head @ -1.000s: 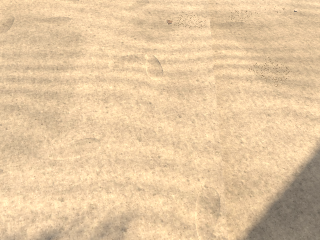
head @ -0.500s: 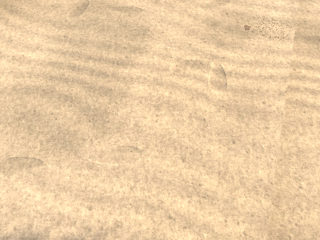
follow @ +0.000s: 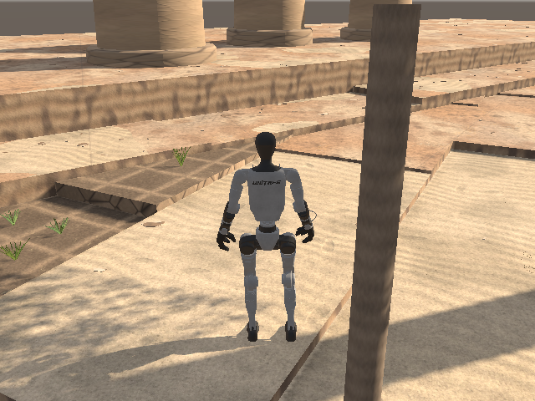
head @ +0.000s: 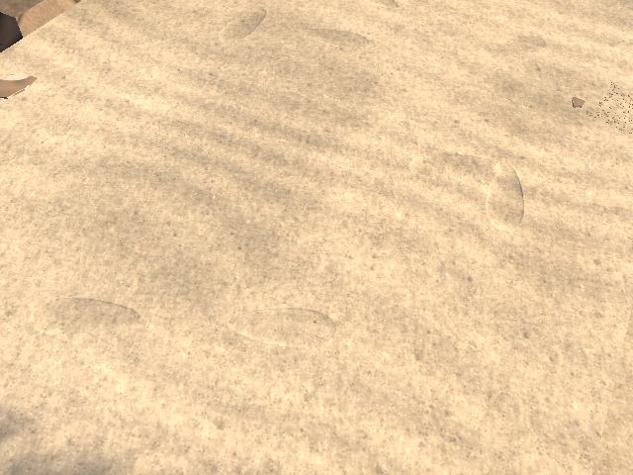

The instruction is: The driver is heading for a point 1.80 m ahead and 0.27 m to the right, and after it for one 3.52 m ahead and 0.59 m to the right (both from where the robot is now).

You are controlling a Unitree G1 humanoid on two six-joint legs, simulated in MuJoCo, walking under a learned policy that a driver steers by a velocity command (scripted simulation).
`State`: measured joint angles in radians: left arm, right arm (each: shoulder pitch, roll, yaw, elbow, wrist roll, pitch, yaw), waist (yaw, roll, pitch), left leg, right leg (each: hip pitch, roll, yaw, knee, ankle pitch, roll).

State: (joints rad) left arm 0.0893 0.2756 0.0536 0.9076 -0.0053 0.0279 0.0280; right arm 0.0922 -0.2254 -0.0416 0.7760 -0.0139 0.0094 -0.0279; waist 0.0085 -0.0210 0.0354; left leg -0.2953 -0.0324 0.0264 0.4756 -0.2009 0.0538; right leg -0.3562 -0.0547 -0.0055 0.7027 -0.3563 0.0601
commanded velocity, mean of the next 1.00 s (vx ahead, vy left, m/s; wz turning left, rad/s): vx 0.06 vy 0.00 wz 0.03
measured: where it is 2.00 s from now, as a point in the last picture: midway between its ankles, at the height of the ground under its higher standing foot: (339, 428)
